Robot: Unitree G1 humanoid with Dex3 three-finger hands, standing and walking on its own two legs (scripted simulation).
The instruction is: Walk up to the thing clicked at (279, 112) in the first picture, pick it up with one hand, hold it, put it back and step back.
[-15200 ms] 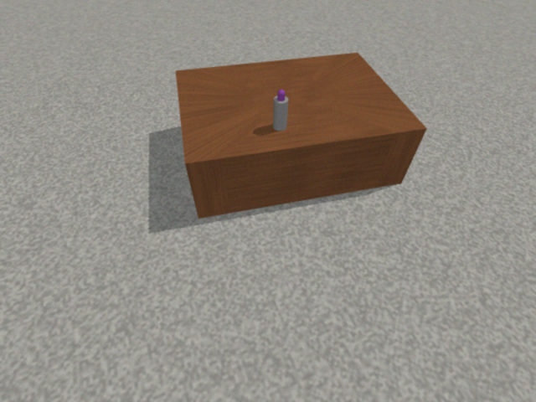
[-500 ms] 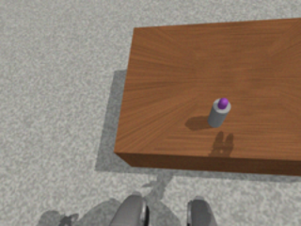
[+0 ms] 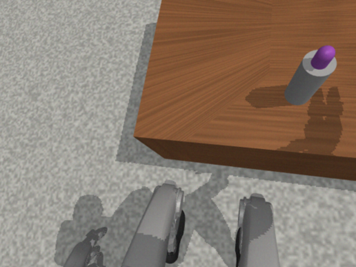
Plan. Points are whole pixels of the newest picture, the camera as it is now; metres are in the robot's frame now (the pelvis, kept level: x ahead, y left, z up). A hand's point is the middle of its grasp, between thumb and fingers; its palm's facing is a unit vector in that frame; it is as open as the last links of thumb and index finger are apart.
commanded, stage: approach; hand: right
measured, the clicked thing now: (310, 75) +0.55 -0.22 -0.08
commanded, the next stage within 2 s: close in in 0.10 s
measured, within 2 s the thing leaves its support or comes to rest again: neither
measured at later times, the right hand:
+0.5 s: hand (324, 91) +0.53 -0.26 -0.11, palm faces +0.15 +0.99 -0.03, open 16.8 cm
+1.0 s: hand (309, 84) +0.54 -0.23 -0.10, palm faces +0.16 +0.99 -0.03, open 16.9 cm
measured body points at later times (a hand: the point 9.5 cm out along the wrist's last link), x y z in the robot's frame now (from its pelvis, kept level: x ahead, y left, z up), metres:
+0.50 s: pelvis -0.05 +0.01 -0.15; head +0.18 -0.05 +0.23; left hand -0.02 +0.28 -0.25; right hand +0.51 -0.31 -0.11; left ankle +0.07 +0.15 -0.50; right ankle +0.03 -0.13 -0.50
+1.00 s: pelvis -0.03 +0.01 -0.13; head +0.20 -0.04 +0.25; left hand +0.01 +0.29 -0.23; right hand +0.53 -0.28 -0.10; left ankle +0.07 +0.15 -0.50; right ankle +0.03 -0.13 -0.50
